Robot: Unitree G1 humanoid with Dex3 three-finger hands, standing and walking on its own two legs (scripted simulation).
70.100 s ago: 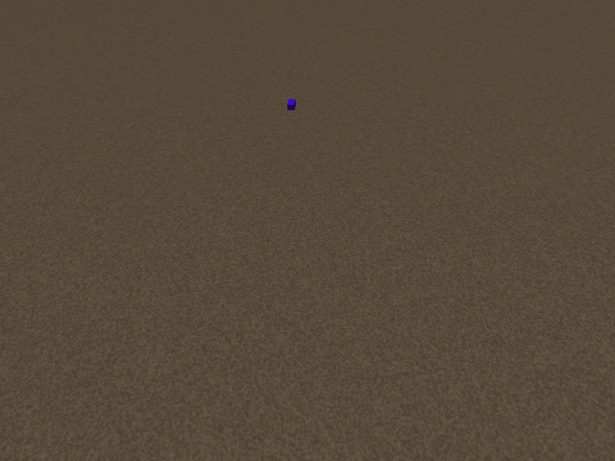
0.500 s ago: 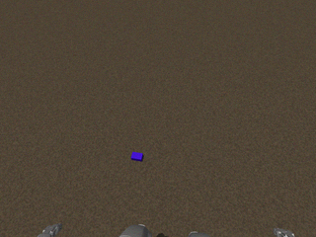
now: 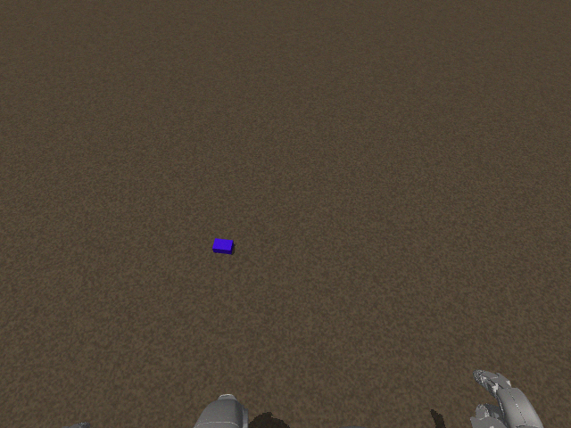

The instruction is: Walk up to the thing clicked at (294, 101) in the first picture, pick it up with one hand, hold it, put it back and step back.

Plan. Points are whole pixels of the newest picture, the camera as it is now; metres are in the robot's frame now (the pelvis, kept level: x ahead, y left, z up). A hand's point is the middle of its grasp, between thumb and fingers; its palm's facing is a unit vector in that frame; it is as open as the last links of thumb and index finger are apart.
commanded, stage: step back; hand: left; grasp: from above
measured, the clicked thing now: (223, 246) +0.79 +0.25 -0.73
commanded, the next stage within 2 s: stand in 1.84 s
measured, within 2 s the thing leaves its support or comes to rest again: neither
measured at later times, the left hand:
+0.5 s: hand out of the picture -0.07 +0.26 -0.13, palm faces +0.11 -0.92 -0.38, open 7.4 cm
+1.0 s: hand out of the picture -0.29 +0.23 -0.12, palm faces +0.14 -0.89 -0.44, open 7.4 cm
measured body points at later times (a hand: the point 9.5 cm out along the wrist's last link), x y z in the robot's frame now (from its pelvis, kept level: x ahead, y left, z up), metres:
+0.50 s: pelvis -0.17 -0.02 +0.01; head -0.13 +0.00 +0.46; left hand -0.07 +0.31 -0.11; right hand -0.06 -0.32 -0.10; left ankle -0.15 +0.10 -0.71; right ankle -0.14 -0.15 -0.64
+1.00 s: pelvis -0.31 -0.06 +0.01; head -0.29 -0.08 +0.46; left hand -0.29 +0.27 -0.09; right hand -0.20 -0.37 -0.12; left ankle -0.31 +0.08 -0.71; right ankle -0.27 -0.17 -0.71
